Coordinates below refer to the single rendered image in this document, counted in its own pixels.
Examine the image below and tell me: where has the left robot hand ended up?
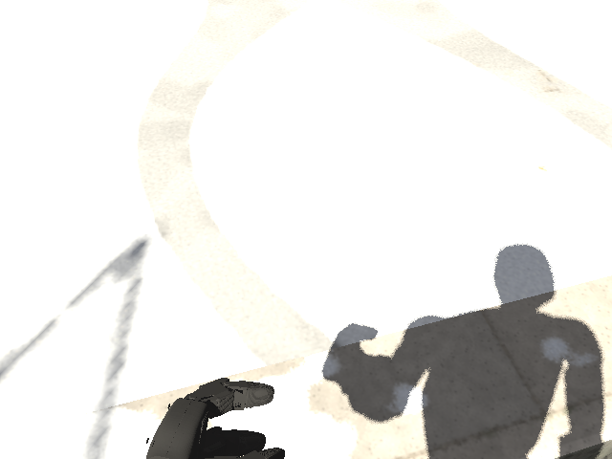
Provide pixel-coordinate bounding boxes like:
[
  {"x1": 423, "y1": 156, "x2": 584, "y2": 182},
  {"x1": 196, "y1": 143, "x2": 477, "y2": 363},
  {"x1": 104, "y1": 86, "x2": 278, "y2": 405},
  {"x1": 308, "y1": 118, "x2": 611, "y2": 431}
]
[{"x1": 146, "y1": 378, "x2": 285, "y2": 459}]

